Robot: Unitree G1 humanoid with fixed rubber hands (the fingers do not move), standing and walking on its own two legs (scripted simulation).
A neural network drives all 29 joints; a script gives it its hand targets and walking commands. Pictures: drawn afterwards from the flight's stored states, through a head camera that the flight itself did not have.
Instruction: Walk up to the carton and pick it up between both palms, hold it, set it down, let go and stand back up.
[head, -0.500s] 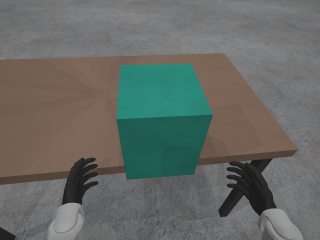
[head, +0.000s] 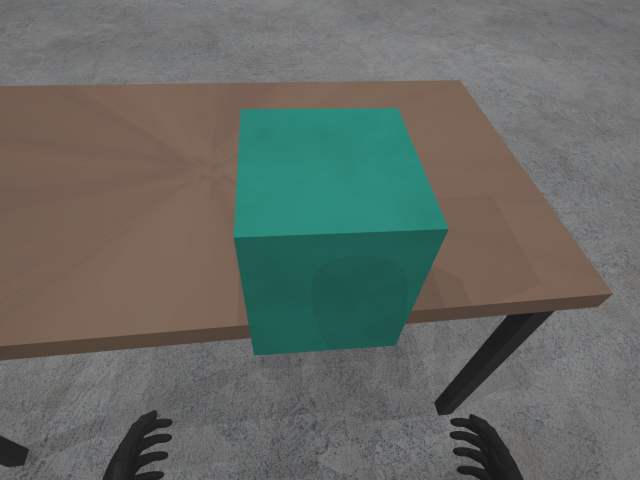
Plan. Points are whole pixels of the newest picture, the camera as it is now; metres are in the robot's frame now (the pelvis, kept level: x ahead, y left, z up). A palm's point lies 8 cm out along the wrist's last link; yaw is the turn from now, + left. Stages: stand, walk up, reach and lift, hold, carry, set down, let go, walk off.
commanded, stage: let go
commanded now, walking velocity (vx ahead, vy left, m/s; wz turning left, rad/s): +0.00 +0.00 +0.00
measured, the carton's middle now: (323, 235) +0.41 -0.01 +0.08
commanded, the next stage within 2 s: stand in 0.42 s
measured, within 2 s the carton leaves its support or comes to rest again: neither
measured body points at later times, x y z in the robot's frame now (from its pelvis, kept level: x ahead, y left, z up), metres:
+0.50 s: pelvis -0.01 +0.01 -0.01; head +0.00 +0.03 +0.44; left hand +0.14 +0.25 -0.09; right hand +0.15 -0.22 -0.10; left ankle -0.03 +0.12 -0.75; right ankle -0.02 -0.12 -0.75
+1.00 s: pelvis -0.01 +0.02 -0.01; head -0.02 +0.04 +0.44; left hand +0.03 +0.27 -0.16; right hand +0.01 -0.22 -0.14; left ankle -0.03 +0.12 -0.75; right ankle -0.02 -0.12 -0.75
